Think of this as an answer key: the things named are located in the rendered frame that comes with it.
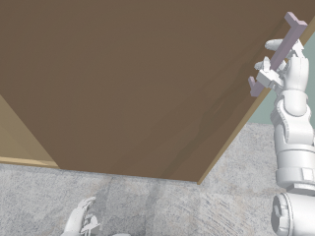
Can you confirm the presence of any robot right upper arm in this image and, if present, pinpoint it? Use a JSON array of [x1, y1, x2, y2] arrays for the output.
[[271, 192, 315, 236]]

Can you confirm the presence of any right robot forearm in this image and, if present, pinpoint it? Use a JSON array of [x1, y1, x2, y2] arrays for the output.
[[270, 89, 315, 197]]

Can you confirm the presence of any robot left hand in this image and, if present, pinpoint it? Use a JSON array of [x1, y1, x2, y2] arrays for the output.
[[63, 197, 100, 236]]

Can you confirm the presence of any wardrobe door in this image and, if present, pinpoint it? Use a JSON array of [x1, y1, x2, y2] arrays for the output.
[[0, 94, 54, 162], [0, 0, 315, 182]]

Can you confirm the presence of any robot right hand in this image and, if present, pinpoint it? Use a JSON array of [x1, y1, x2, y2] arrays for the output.
[[254, 39, 309, 96]]

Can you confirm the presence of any handle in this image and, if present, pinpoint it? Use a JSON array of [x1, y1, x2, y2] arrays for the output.
[[248, 12, 308, 97]]

